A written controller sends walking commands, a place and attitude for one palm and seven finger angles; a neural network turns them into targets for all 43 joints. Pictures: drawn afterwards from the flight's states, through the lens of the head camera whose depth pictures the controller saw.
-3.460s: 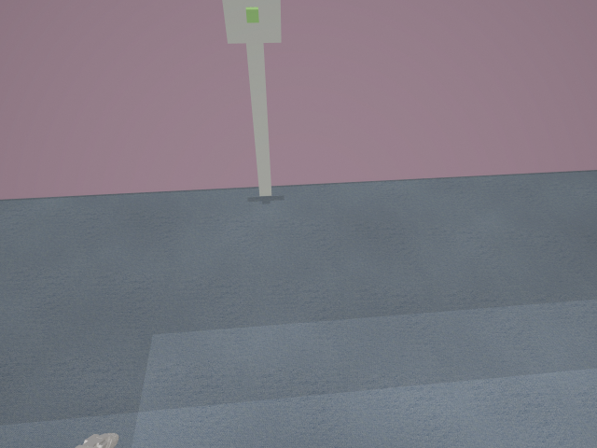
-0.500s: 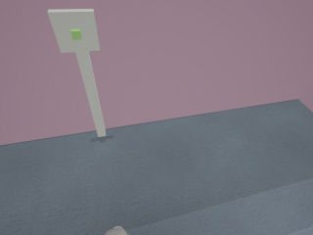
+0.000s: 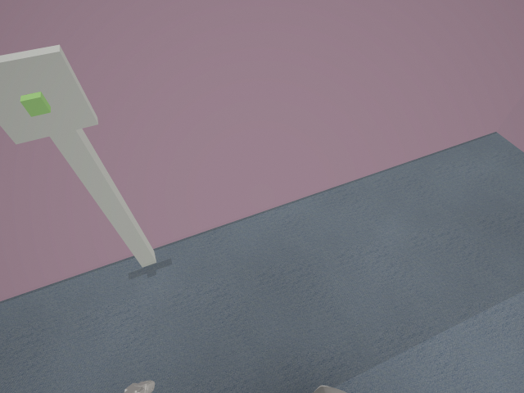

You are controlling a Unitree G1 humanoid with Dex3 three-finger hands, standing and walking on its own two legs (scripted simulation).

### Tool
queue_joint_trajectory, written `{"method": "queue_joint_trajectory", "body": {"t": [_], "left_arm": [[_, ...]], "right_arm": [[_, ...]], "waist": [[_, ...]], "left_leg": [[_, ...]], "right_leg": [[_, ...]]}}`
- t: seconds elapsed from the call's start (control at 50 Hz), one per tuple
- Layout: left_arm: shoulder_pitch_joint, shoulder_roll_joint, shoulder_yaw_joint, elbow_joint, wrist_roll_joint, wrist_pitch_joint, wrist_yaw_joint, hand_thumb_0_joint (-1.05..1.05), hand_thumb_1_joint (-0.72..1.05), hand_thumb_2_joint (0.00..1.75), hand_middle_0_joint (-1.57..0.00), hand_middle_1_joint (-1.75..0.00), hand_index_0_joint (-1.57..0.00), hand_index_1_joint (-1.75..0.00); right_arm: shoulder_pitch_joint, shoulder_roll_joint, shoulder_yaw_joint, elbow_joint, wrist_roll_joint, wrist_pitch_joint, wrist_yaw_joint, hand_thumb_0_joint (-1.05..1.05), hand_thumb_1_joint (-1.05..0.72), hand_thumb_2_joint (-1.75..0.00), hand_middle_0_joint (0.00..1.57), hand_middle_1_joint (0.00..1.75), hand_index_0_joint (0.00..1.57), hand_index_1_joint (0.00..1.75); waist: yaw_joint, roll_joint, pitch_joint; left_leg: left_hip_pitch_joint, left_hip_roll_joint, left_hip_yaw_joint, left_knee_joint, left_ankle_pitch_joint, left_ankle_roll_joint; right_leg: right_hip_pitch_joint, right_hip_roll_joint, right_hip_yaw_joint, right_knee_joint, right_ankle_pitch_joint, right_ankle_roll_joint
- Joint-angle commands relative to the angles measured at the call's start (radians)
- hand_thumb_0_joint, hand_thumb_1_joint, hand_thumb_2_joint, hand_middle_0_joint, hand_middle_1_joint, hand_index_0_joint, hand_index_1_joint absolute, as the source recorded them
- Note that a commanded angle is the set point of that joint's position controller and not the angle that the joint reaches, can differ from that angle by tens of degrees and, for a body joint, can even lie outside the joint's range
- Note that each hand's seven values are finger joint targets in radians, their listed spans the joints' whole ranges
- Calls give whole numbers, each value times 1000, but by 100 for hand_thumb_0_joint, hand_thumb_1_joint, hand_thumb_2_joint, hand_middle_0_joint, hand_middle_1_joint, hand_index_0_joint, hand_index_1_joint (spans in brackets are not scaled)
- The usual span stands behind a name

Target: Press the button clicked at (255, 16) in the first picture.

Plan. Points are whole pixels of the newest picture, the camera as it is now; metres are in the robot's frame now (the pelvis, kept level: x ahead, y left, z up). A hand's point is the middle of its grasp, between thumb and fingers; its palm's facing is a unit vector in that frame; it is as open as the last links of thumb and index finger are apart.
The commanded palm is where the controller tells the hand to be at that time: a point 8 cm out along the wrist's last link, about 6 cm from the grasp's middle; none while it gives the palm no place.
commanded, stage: turn to face it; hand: left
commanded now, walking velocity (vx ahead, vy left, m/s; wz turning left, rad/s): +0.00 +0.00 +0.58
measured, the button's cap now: (36, 103) +0.65 +0.48 +0.08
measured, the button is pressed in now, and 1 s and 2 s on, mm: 0 0 0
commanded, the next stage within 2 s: take the last steps up to it in 0.62 s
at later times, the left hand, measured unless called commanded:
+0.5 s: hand out of the picture +0.06 +0.25 -0.16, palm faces +0.26 -0.94 -0.23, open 7.3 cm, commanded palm none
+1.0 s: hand out of the picture -0.02 +0.14 -0.14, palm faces +0.43 -0.88 -0.20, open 7.4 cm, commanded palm none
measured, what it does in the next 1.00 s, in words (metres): steps on the spot, turning left: left foot, then right foot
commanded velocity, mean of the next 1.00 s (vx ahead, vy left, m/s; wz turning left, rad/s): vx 0.09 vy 0.01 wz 0.26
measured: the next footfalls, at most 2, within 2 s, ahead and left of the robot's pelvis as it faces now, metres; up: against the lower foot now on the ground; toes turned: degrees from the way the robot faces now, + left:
left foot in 0.30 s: +0.10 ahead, +0.14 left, +0.00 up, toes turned +18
right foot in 0.72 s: +0.12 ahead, -0.10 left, +0.00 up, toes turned +11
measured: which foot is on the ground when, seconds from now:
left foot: up 0.00-0.28, down 0.30-0.72, up 0.74-1.00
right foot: down 0.00-0.30, up 0.32-0.70, down 0.72-1.00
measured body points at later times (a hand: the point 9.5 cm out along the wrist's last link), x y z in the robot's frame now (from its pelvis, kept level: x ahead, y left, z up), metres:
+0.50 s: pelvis +0.04 +0.03 +0.01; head +0.07 +0.06 +0.46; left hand +0.05 +0.30 -0.14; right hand +0.19 -0.20 -0.11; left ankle +0.06 +0.13 -0.72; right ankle +0.05 -0.11 -0.65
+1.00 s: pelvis +0.05 -0.01 +0.02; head +0.06 -0.03 +0.47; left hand -0.04 +0.18 -0.12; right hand +0.18 -0.22 -0.14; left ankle -0.01 +0.13 -0.67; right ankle +0.09 -0.10 -0.72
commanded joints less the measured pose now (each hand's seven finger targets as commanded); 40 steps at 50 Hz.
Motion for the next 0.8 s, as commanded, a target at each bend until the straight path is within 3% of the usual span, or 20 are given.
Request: {"method": "queue_joint_trajectory", "body": {"t": [0.0,0.04,0.08,0.12,0.18,0.24,0.26,0.28,0.3,0.34,0.38,0.42,0.54,0.64,0.66,0.68,0.7,0.72,0.74,0.78], "left_arm": [[242,209,48,8,-11,1,30,0,90,90,-20,-30,-20,-30],[137,153,31,-30,-7,13,41,0,90,90,-20,-30,-20,-30],[67,147,30,-59,-3,18,43,0,90,90,-20,-30,-20,-30],[39,144,40,-75,3,26,44,0,90,90,-20,-30,-20,-30],[44,172,48,-91,2,39,39,0,90,90,-20,-30,-20,-30],[47,177,53,-100,-9,51,33,0,90,90,-20,-30,-20,-30],[63,150,49,-114,-16,61,28,0,90,90,-20,-30,-20,-30],[54,89,39,-154,-23,67,20,0,90,90,-20,-30,-20,-30],[-8,101,31,-182,-11,71,22,0,90,90,-20,-30,-20,-30],[-9,110,39,-162,-9,69,20,0,90,90,-20,-30,-20,-30],[53,117,39,-124,-9,65,11,0,90,90,-20,-30,-20,-30],[86,119,34,-104,-13,68,11,0,90,90,-20,-30,-20,-30],[85,107,20,-107,-17,76,17,0,90,90,-20,-30,-20,-30],[190,103,15,-78,-22,59,24,0,90,90,-20,-30,-20,-30],[231,108,14,-66,-20,51,27,0,90,90,-20,-30,-20,-30],[235,152,19,-65,-11,40,33,0,90,90,-20,-30,-20,-30],[216,229,29,-69,-3,32,38,0,90,90,-20,-30,-20,-30],[224,243,31,-82,-7,29,35,0,90,90,-20,-30,-20,-30],[199,224,31,-77,-7,27,36,0,90,90,-20,-30,-20,-30],[172,169,19,-66,-7,18,30,0,90,90,-20,-30,-20,-30]], "right_arm": [[-53,-78,-21,-124,11,1,-11,0,-90,-90,20,30,20,30],[-88,-70,-24,-123,7,20,2,0,-90,-90,20,30,20,30],[-50,-54,-25,-124,4,40,11,0,-90,-90,20,30,20,30],[-45,-44,-28,-138,-1,45,19,0,-90,-90,20,30,20,30],[-103,-64,-28,-184,-2,43,24,0,-90,-90,20,30,20,30],[-75,-107,-37,-202,-5,29,25,0,-90,-90,20,30,20,30],[-48,-167,-48,-204,-7,21,26,0,-90,-90,20,30,20,30],[-17,-274,-71,-223,-15,14,20,0,-90,-90,20,30,20,30],[-5,-314,-76,-218,-17,16,10,0,-90,-90,20,30,20,30],[-102,-277,-65,-239,-12,10,-5,0,-90,-90,20,30,20,30],[-186,-233,-46,-265,-9,-1,-10,0,-90,-90,20,30,20,30],[-196,-229,-42,-267,-4,-3,-12,0,-90,-90,20,30,20,30],[-181,-249,-48,-251,-6,16,-7,0,-90,-90,20,30,20,30],[-237,-251,-51,-249,-3,30,2,0,-90,-90,20,30,20,30],[-253,-241,-49,-251,3,31,5,0,-90,-90,20,30,20,30],[-236,-194,-45,-251,13,29,10,0,-90,-90,20,30,20,30],[-223,-128,-29,-265,18,30,15,0,-90,-90,20,30,20,30],[-250,-161,-36,-274,6,46,14,0,-90,-90,20,30,20,30],[-269,-165,-40,-262,-1,58,14,0,-90,-90,20,30,20,30],[-235,-157,-42,-220,-8,51,26,0,-90,-90,20,30,20,30]], "waist": [[128,-273,-208],[81,-142,-121],[41,-176,-88],[29,-187,-73],[51,-202,-46],[27,-117,-96],[10,56,-105],[-9,344,-81],[-37,292,-93],[3,222,-105],[44,142,-121],[48,129,-143],[25,107,-132],[67,122,-127],[87,92,-131],[85,-35,-127],[71,-277,-101],[100,-289,-103],[93,-270,-56],[67,-167,5]], "left_leg": [[-381,-19,-136,523,-134,-6],[-351,4,-142,493,-36,-9],[-287,1,-112,418,7,-16],[-253,-2,-85,310,37,-14],[-234,-23,-39,168,55,-10],[-90,-44,-12,-105,237,-3],[-12,13,-129,-238,347,25],[28,248,-475,-373,583,144],[-8,327,-582,-421,550,236],[-5,259,-503,-400,460,225],[20,172,-350,-369,577,185],[49,148,-290,-359,677,187],[62,160,-323,-368,598,216],[-45,122,-339,-314,540,182],[-88,84,-308,-266,480,145],[-171,11,-254,-160,359,88],[-297,-117,-137,-26,99,21],[-278,-117,-170,145,-56,15],[-292,-97,-211,256,-43,19],[-361,-74,-195,376,79,15]], "right_leg": [[420,-386,324,-237,656,-163],[256,-320,166,-253,482,-110],[132,-302,82,-294,302,-87],[98,-285,36,-300,188,-70],[98,-286,16,-263,132,-68],[107,-248,-33,-96,108,-23],[31,-182,-58,50,-1,24],[-162,-44,-76,266,-360,103],[-176,-9,45,458,-450,92],[-243,-22,140,578,-314,86],[-207,-23,143,550,-190,94],[-160,-14,137,480,-173,100],[-70,21,124,253,-226,94],[130,56,100,-39,-98,77],[206,47,94,-169,4,77],[277,-47,199,-294,48,52],[292,-257,421,-354,112,-40],[192,-343,465,-405,70,-121],[126,-319,473,-434,-63,-134],[156,-237,367,-436,-142,-100]]}}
